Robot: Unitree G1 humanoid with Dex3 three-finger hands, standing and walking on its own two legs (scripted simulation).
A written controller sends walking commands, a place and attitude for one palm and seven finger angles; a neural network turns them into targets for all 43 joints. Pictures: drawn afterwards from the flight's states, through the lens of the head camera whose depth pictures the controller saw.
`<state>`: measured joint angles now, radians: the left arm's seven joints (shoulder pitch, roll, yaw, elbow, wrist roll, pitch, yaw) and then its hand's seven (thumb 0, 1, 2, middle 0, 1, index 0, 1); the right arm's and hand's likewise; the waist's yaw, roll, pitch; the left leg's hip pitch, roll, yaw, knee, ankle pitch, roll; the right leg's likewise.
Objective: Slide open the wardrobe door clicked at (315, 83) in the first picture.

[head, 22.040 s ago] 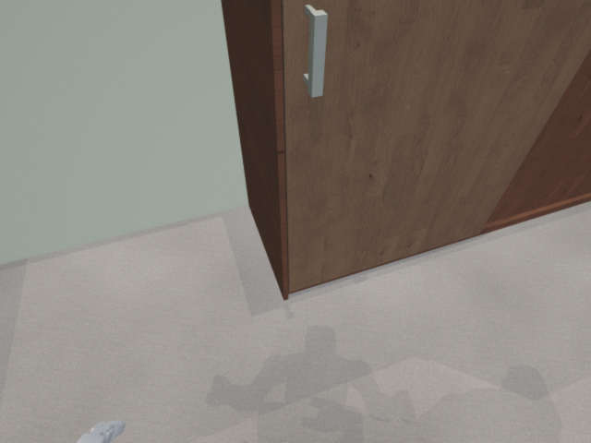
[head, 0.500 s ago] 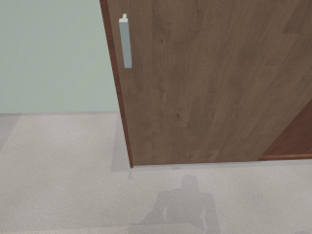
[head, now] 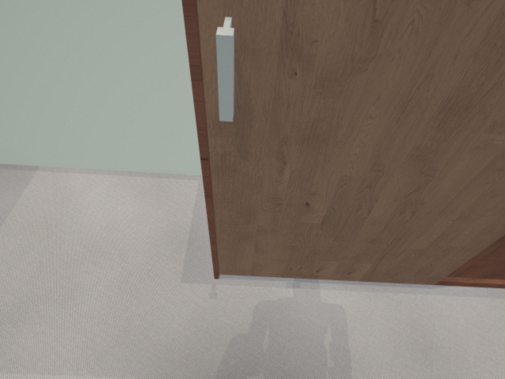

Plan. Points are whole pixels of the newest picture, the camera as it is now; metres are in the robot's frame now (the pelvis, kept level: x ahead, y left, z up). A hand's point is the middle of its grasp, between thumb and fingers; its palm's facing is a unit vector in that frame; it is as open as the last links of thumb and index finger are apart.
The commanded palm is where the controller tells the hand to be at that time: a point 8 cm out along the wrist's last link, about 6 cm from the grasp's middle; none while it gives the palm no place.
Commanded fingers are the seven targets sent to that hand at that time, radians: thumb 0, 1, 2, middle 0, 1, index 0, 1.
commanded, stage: shuffle to correct the standing spot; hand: left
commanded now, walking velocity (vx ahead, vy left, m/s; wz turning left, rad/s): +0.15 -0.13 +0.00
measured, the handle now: (227, 71) +0.53 +0.08 +0.20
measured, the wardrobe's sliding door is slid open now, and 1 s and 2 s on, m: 0.00 0.00 0.00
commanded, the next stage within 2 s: come to a stop and stand still in 0.10 s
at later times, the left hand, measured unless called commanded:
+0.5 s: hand (188, 363) +0.17 +0.12 -0.15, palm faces +0.12 -0.97 -0.23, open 7.3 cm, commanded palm none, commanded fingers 0.00 0.90 0.90 -0.20 -0.30 -0.20 -0.30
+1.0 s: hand out of the picture +0.07 +0.20 -0.16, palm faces +0.08 -0.98 -0.18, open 7.4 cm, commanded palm none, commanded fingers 0.00 0.90 0.90 -0.20 -0.30 -0.20 -0.30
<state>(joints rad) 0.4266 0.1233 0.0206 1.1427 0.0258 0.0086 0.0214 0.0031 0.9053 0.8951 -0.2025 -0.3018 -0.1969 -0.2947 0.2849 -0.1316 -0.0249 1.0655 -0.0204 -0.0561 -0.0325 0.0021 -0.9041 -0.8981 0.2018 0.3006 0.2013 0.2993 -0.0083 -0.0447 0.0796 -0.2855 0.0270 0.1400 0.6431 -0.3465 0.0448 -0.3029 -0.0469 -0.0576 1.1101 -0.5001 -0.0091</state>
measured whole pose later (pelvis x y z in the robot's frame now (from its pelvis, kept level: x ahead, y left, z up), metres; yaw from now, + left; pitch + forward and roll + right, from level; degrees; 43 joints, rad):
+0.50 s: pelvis +0.10 -0.07 +0.01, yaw +4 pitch +0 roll +0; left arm 0.14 0.14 0.05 0.99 0.04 -0.01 0.04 0.00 0.93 0.89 -0.21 -0.30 -0.20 -0.30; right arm 0.20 -0.21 -0.07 1.05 -0.01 0.05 -0.03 0.00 -0.91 -0.90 0.20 0.30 0.20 0.30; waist 0.01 0.02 0.11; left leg -0.41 0.02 0.03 1.03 -0.51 -0.04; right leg -0.32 -0.09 -0.15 0.54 -0.21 -0.01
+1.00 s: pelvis +0.07 +0.00 +0.03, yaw +2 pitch +1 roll -2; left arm 0.28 0.23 0.07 1.04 0.03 0.07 0.01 0.00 0.91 0.90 -0.20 -0.30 -0.19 -0.29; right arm 0.22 -0.13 -0.03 1.00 -0.02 -0.01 -0.06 0.00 -0.92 -0.90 0.21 0.30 0.21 0.30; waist 0.00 -0.05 0.03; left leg -0.23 0.02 0.09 0.38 -0.18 0.06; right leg -0.39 0.00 0.03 0.99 -0.36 0.07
